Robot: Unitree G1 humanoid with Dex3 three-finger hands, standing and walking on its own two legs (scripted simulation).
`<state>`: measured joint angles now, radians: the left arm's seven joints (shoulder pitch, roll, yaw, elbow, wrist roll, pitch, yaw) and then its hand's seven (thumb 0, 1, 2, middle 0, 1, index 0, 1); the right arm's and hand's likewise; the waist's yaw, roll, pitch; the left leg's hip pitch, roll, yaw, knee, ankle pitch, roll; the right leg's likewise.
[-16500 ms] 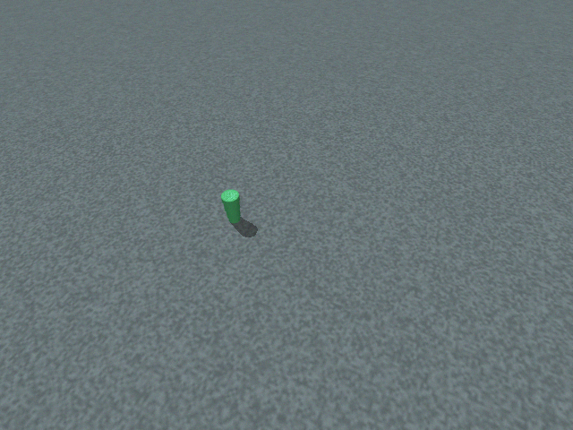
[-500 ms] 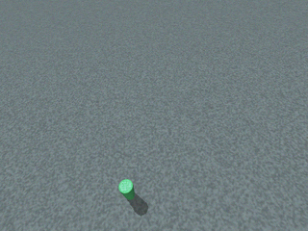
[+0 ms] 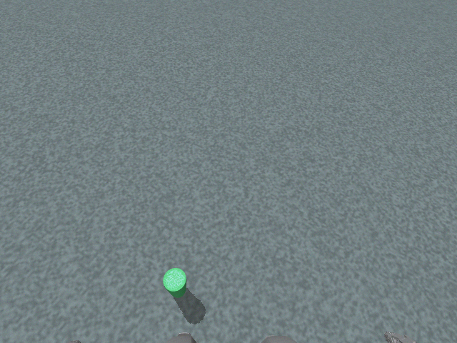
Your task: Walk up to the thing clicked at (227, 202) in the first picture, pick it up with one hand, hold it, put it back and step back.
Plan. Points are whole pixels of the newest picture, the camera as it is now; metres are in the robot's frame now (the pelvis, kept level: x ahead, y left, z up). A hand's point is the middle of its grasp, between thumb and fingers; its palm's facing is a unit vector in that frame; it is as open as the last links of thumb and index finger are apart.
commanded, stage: walk up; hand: left
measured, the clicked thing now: (176, 285) +0.40 +0.19 -0.67
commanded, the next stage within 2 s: stand in 1.56 s
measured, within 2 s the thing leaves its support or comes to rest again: neither
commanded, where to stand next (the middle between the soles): +0.07 -0.03 m, yaw +2 degrees
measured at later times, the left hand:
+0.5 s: hand out of the picture +0.05 +0.25 -0.14, palm faces +0.01 -0.93 -0.38, open 7.4 cm
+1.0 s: hand out of the picture +0.04 +0.24 -0.13, palm faces +0.05 -0.94 -0.33, open 7.4 cm
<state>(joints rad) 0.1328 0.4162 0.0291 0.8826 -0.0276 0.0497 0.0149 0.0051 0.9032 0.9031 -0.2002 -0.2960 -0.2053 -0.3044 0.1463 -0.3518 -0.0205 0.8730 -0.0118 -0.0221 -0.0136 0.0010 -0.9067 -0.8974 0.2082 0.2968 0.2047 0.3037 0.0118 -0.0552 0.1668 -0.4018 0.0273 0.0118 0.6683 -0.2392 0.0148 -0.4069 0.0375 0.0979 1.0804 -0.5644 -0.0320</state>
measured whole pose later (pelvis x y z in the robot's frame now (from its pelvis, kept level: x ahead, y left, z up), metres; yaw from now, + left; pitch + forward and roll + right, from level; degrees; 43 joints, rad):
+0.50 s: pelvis -0.04 -0.02 +0.01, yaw +0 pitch -2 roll +2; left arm 0.13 0.38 0.03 0.96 0.00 0.02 0.00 0.01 0.90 0.90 -0.20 -0.30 -0.21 -0.30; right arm 0.16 -0.36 -0.01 1.00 -0.01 -0.02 0.00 0.00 -0.91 -0.90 0.21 0.30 0.20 0.30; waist 0.02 -0.03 0.11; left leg -0.26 -0.03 -0.02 0.59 -0.29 0.00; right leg -0.26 -0.05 0.02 0.67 -0.39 -0.01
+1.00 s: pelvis -0.03 -0.02 +0.02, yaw +2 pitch -2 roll -1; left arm 0.10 0.36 0.03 1.11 0.00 0.00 -0.02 0.01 0.90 0.90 -0.20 -0.30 -0.21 -0.30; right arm 0.13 -0.36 0.00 1.10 -0.01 -0.03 0.00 0.00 -0.91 -0.90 0.21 0.30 0.20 0.30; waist 0.01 0.00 0.04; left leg -0.18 0.01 -0.06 0.43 -0.21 -0.02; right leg -0.11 -0.01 -0.03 0.39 -0.24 0.01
